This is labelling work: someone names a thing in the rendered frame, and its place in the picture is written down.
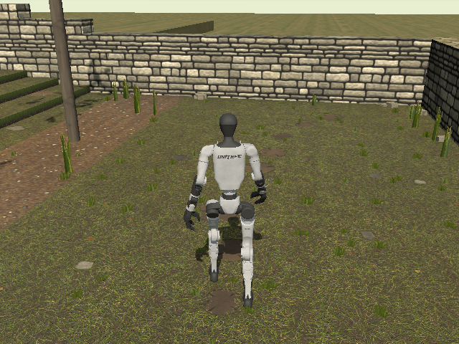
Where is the robot right upper arm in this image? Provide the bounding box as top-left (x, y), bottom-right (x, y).
top-left (243, 143), bottom-right (262, 181)

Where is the robot torso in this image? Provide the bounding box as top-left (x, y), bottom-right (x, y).
top-left (212, 140), bottom-right (246, 215)

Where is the robot left forearm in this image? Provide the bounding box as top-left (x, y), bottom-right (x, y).
top-left (186, 175), bottom-right (202, 211)

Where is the robot left upper arm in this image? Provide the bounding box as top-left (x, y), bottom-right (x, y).
top-left (196, 145), bottom-right (214, 186)

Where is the humanoid robot head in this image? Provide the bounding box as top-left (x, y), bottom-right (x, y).
top-left (217, 113), bottom-right (241, 148)

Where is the robot right hand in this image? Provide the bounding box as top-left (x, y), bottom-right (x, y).
top-left (250, 191), bottom-right (267, 204)

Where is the robot right forearm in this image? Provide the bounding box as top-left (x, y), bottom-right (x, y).
top-left (255, 170), bottom-right (266, 194)

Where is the robot left hand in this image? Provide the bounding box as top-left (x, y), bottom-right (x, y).
top-left (184, 209), bottom-right (200, 231)

